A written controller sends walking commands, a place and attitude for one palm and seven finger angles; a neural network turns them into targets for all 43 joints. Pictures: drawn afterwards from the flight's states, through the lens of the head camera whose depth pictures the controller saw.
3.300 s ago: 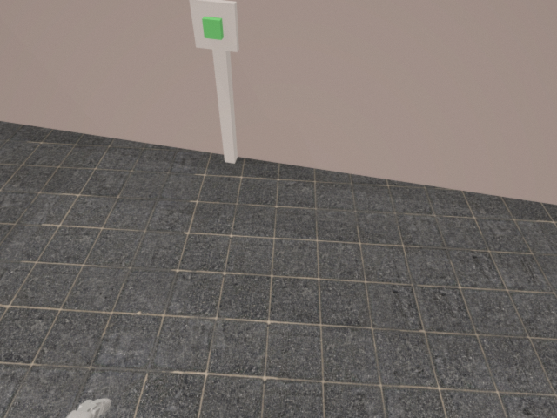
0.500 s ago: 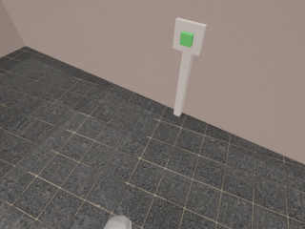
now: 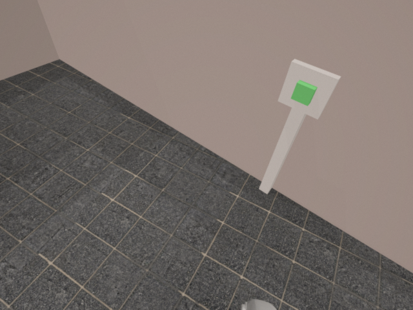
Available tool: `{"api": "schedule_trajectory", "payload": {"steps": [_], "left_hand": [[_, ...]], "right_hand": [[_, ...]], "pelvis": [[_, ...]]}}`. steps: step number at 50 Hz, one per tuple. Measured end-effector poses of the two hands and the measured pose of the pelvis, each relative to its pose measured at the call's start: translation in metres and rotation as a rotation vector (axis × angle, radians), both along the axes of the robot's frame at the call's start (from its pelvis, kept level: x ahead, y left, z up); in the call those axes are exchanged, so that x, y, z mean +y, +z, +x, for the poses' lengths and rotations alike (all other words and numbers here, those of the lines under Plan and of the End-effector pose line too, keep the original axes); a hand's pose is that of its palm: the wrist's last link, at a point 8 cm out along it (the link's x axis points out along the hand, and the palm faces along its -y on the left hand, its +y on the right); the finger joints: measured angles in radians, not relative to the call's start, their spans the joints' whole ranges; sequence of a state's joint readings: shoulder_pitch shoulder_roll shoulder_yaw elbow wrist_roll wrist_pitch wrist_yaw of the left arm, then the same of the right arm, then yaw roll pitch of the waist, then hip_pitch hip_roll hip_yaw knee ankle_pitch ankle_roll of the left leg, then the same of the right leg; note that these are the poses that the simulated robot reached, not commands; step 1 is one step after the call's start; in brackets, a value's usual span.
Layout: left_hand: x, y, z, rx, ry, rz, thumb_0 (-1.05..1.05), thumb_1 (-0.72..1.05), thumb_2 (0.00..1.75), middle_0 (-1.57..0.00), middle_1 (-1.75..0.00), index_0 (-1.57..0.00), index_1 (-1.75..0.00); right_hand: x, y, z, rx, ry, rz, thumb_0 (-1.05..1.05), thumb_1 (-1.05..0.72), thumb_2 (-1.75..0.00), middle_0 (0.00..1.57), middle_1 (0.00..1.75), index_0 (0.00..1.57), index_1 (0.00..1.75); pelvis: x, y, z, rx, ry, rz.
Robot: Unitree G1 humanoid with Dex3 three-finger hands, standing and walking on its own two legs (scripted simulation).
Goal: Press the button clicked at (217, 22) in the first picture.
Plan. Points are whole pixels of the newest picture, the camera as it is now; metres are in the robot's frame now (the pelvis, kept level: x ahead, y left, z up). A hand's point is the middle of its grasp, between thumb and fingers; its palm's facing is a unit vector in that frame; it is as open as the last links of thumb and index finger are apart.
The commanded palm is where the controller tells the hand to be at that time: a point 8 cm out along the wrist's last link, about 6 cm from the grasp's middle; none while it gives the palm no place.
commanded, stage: turn to face it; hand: left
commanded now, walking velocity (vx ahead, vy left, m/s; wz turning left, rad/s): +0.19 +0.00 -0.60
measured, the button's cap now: (304, 92) +0.90 -0.31 -0.05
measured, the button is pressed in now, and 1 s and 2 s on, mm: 0 0 0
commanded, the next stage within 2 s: take the last steps up to it in 0.92 s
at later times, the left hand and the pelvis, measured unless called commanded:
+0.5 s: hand (166, 271) +0.24 +0.11 -0.18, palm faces -0.19 -0.95 -0.24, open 7.4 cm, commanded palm none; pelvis +0.12 -0.06 -0.02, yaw -14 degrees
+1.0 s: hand (152, 249) +0.29 +0.15 -0.17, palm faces -0.35 -0.91 -0.21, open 7.4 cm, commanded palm none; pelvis +0.15 -0.01 +0.00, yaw -26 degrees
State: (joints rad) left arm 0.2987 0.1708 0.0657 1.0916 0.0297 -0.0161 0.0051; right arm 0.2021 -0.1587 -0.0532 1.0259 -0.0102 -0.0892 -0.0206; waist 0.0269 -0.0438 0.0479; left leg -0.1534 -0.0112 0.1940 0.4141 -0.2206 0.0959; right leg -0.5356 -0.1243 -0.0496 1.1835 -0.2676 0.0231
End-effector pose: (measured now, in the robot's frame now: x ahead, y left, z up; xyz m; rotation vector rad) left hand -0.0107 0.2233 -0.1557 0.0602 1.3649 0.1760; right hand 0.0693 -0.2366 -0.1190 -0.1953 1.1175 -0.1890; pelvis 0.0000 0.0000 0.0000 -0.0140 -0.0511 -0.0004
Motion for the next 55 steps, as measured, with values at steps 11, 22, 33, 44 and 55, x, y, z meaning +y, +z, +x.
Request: {"api": "schedule_trajectory", "payload": {"steps": [11, 22, 33, 44, 55], "left_hand": [[-0.007, 0.013, 0.149, -0.120, -0.126, 0.028, 0.00, 0.91, 0.90, -0.20, -0.30, -0.19, -0.29], [-0.061, 0.003, 0.249, -0.149, -0.308, 0.079, 0.00, 0.91, 0.90, -0.20, -0.30, -0.20, -0.29], [-0.071, 0.021, 0.272, -0.124, -0.375, 0.082, 0.00, 0.91, 0.90, -0.20, -0.30, -0.20, -0.30], [-0.034, 0.005, 0.306, -0.149, -0.412, 0.048, 0.00, 0.91, 0.90, -0.20, -0.30, -0.20, -0.30], [-0.028, 0.015, 0.309, -0.056, -0.532, 0.074, 0.00, 0.91, 0.90, -0.20, -0.30, -0.20, -0.29]], "right_hand": [[0.013, -0.022, -0.052, 0.255, -0.164, 0.086, 0.00, -0.92, -0.89, 0.19, 0.30, 0.20, 0.30], [-0.018, -0.055, -0.051, 0.389, -0.337, 0.158, 0.01, -0.91, -0.89, 0.20, 0.30, 0.21, 0.30], [-0.074, -0.025, 0.070, 0.045, -0.320, 0.059, 0.00, -0.91, -0.89, 0.19, 0.30, 0.20, 0.29], [-0.042, -0.007, 0.081, -0.027, -0.358, -0.005, 0.00, -0.91, -0.89, 0.19, 0.30, 0.20, 0.29], [-0.001, -0.012, -0.001, 0.140, -0.502, 0.056, 0.01, -0.91, -0.89, 0.20, 0.30, 0.21, 0.30]], "pelvis": [[-0.011, -0.001, 0.066, 0.007, -0.087, 0.022], [-0.055, -0.026, 0.115, 0.023, -0.219, 0.020], [-0.056, -0.006, 0.130, 0.047, -0.317, 0.043], [-0.021, -0.012, 0.144, 0.041, -0.402, 0.024], [-0.016, 0.000, 0.144, 0.049, -0.500, 0.017]]}}
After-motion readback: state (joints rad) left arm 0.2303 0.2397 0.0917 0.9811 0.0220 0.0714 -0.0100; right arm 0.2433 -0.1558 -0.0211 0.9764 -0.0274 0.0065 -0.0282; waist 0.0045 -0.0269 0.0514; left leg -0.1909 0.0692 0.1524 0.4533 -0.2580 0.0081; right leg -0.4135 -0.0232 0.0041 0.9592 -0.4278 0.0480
